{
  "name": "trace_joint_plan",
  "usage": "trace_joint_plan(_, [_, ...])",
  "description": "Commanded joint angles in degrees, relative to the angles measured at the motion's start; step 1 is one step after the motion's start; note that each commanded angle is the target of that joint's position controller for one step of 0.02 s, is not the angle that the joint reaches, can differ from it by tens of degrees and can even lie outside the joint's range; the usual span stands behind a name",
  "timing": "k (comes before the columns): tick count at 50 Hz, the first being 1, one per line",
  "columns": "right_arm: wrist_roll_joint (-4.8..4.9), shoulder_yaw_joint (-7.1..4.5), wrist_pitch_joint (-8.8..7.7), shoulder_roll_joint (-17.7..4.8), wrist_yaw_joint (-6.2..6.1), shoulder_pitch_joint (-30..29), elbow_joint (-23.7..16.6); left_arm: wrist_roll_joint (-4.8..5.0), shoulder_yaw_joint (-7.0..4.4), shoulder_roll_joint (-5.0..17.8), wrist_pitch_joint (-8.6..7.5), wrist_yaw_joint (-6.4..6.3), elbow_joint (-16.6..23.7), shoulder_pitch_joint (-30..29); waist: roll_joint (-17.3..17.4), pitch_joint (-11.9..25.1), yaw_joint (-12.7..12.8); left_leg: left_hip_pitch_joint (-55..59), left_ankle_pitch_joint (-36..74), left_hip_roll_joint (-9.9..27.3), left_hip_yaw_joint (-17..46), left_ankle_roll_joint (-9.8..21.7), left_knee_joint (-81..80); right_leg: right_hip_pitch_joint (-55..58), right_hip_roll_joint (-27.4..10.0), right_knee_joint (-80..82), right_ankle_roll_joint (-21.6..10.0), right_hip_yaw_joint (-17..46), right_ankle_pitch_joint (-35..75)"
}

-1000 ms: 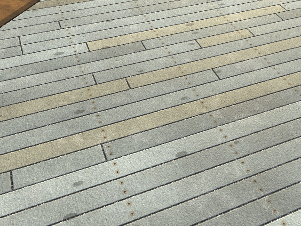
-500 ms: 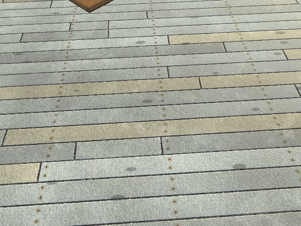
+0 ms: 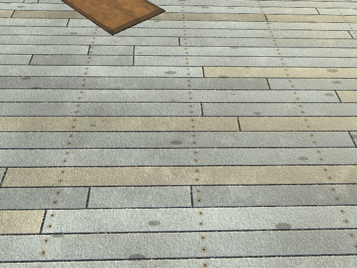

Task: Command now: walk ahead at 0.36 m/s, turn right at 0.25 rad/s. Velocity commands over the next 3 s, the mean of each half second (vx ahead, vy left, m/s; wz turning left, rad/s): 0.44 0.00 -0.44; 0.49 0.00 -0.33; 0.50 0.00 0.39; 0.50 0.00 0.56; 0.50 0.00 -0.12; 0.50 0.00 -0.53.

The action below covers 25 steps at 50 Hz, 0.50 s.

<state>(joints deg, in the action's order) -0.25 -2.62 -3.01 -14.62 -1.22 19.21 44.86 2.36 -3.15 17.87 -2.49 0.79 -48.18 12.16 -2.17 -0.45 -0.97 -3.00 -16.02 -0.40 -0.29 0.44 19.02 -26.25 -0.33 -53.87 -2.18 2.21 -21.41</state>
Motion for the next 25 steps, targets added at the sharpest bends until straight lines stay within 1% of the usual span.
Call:
trace_joint_plan(1, [-0.34, -2.33, -1.8, -8.21, -0.21, 0.45, -2.49, -0.2, -0.84, 3.35, -1.53, 0.95, 5.15, -7.5, 8.45, -6.21, -2.4, 8.7, 3.47, 15.58, 11.42, 8.96, -12.97, -20.63, -3.3, -1.11, 0.49, 3.44, 7.53])
trace_joint_plan(3, [-0.38, -2.62, -1.91, -8.78, -0.12, -0.3, -2.45, -0.63, -0.38, 2.36, -1.19, 1.55, 5.65, -8.19, 7.86, -5.37, -2.41, 5.9, 8.08, 14.21, 5.46, 8.65, -13.45, -17.21, -3.63, 2.99, 2.26, 1.3, 12.7])
trace_joint_plan(5, [0.09, -2.94, -2.03, -9.71, -0.05, 0.09, -1.83, -1.03, 0.26, 1.52, -0.9, 2.06, 7.17, -10.68, 7.96, -6.19, -3.22, 2.72, 10.6, 13.82, 1.17, 8.52, -13.88, -13.82, -4.01, 8.38, 3.3, -0.72, 16.84])
trace_joint_plan(7, [0.51, -3.32, -2.04, -10.79, -0.01, 1.38, -0.92, -1.14, 0.79, 1.17, -0.75, 2.55, 8.97, -13.31, 7.67, -7.33, -3.94, 1.1, 11.1, 14.59, -1.43, 8.21, -14.24, -10.99, -3.9, 12.96, 2.71, -2.55, 18.57])
trace_joint_plan(9, [1.01, -3.66, -1.87, -11.59, 0.15, 2.26, -0.17, -1.02, 0.75, 1.99, -0.62, 2.99, 10.29, -14.46, 7.26, -8.11, -3.73, 2.29, 12.14, 15.97, -2.81, 7.83, -13.74, -9.68, -3.61, 15.71, 1.05, -3.48, 17.73])
trace_joint_plan(10, [1.21, -3.81, -1.66, -11.9, 0.24, 2.37, 0.07, -0.96, 0.62, 2.51, -0.59, 3.19, 10.86, -14.63, 7.11, -8.19, -3.27, 3.68, 14.93, 16.57, -3.59, 7.49, -12.59, -9.27, -3.16, 16.79, -0.04, -4.12, 16.29])
trace_joint_plan(11, [1.28, -3.98, -1.4, -12.45, 0.27, 2.11, 0.11, -0.94, 0.32, 3.22, -0.57, 3.33, 11.32, -14.03, 7.38, -7.41, -2.3, 4.98, 22.78, 16.8, -4.75, 6.93, -9.96, -7.5, -2.07, 17.64, -1.32, -5.27, 14.36])
trace_joint_plan(12, [1.27, -4.17, -1.07, -13.24, 0.21, 1.84, 0.03, -0.93, -0.27, 4.31, -0.48, 3.32, 11.44, -12.0, 8.12, -5.09, -0.68, 5.97, 35.19, 16.79, -6.16, 6.18, -5.29, -3.45, -0.16, 17.77, -2.66, -6.96, 12.53])
trace_joint_plan(13, [1.2, -4.23, -0.56, -13.72, 0.03, 1.26, -0.16, -0.83, -1.45, 6.12, -0.32, 3.17, 10.34, -6.02, 8.34, -0.74, 2.98, 5.39, 46.96, 15.83, -8.28, 4.94, 3.66, 4.85, 2.47, 18.32, -4.12, -8.76, 12.24])
trace_joint_plan(14, [1.05, -3.82, -0.19, -13.18, -0.31, 1.63, -0.68, -0.54, -3.35, 9.09, 0.04, 2.61, 7.78, 3.41, 7.3, 5.3, 7.57, 0.88, 51.97, 13.52, -10.27, 3.09, 16.08, 18.37, 5.43, 19.04, -6.07, -9.38, 12.5])
trace_joint_plan(15, [0.09, -2.94, -0.59, -11.76, -0.61, 2.4, -2.09, -0.13, -5.13, 13.02, 0.75, 1.44, 6.05, 12.57, 1.77, 10.47, 11.4, -13.33, 36.44, 11.32, -9.91, 0.4, 33.26, 35.35, -0.13, 19.55, -9.04, 1.79, 10.51])
trace_joint_plan(16, [-0.87, -0.14, -2.06, -2.76, 0.23, 8.11, -5.3, -0.19, -5.55, 18.56, 0.53, 1.15, 6.66, 12.06, -15.06, 18.61, 4.32, -33.92, -15.55, -0.63, -4.34, -3.15, 54.36, 48.96, -16.68, 30.64, -20.17, 38.83, -10.41])
trace_joint_plan(17, [1.49, -1.09, -4.02, -8.8, 0.67, 1.0, -5.35, -0.42, -3.97, 12.98, -0.39, 1.32, 8.01, 11.92, -7.17, 20.28, 8.67, -38.25, -16.15, -0.25, 7.38, -1.66, 59.93, 48.22, -18.22, 39.45, -19.32, 47.34, -16.12])
trace_joint_plan(18, [3.43, -1.87, -4.97, -11.32, 1.04, -3.74, -7.27, -1.1, -3.25, 10.67, -1.11, 1.32, 7.51, 9.51, -5.31, 11.09, 8.26, -43.04, -10.84, 2.17, 6.4, -0.15, 59.65, 42.07, -17.3, 40.29, -16.6, 39.51, -11.74])
trace_joint_plan(19, [2.65, -1.51, -5.63, -10.76, 0.68, -5.06, -7.47, -1.2, -2.93, 9.78, -1.58, 1.28, 8.13, 6.37, 0.22, 6.62, 6.08, -40.91, -6.05, 4.87, 6.11, 0.88, 55.47, 33.88, -15.04, 39.82, -15.0, 33.05, -4.3])
trace_joint_plan(20, [0.85, -1.77, -5.79, -10.41, 0.25, -5.69, -7.14, -1.58, -2.54, 8.52, -1.66, 1.21, 8.94, 3.0, 2.86, 3.62, 3.94, -37.68, -3.2, 6.44, 5.89, 0.82, 50.73, 26.67, -12.45, 39.66, -13.93, 27.12, 4.2])
trace_joint_plan(21, [0.42, -2.01, -5.3, -10.34, 0.28, -4.02, -7.22, -2.59, -2.23, 7.89, -1.72, 0.96, 10.06, 0.54, 0.54, 3.44, 1.43, -33.8, -1.06, 7.48, 6.84, 0.64, 48.72, 21.34, -11.07, 41.04, -14.17, 25.05, 6.47])
trace_joint_plan(22, [0.22, -2.14, -4.63, -10.24, 0.41, -3.24, -7.03, -2.66, -2.13, 7.17, -1.73, 0.8, 10.82, -1.07, -0.25, 2.6, 0.41, -31.94, -0.29, 7.84, 6.82, 0.14, 46.89, 18.25, -10.05, 42.61, -14.51, 23.61, 8.08])
trace_joint_plan(23, [-0.23, -2.09, -3.94, -9.52, 0.47, -2.63, -6.99, -2.34, -2.03, 6.75, -1.81, 0.55, 10.98, -1.32, -0.29, 1.76, -0.13, -31.37, 0.62, 7.88, 6.16, -0.58, 45.23, 15.89, -9.32, 43.71, -14.77, 21.31, 10.13])
trace_joint_plan(24, [-0.52, -1.96, -3.33, -8.97, 0.46, -2.72, -7.22, -2.02, -2.12, 7.07, -1.97, 0.33, 10.76, -0.82, -0.88, 0.69, -0.44, -31.07, 1.46, 7.67, 5.4, -1.57, 42.93, 13.26, -8.93, 44.18, -15.17, 19.44, 12.8])
trace_joint_plan(25, [-0.9, -1.86, -3.03, -8.74, 0.42, -4.23, -7.95, -1.65, -2.22, 7.29, -2.1, 0.02, 10.49, 0.05, -0.17, -0.66, -0.07, -32.06, 3.6, 7.34, 4.75, -2.65, 39.81, 12.13, -8.09, 44.31, -15.11, 17.32, 16.17])
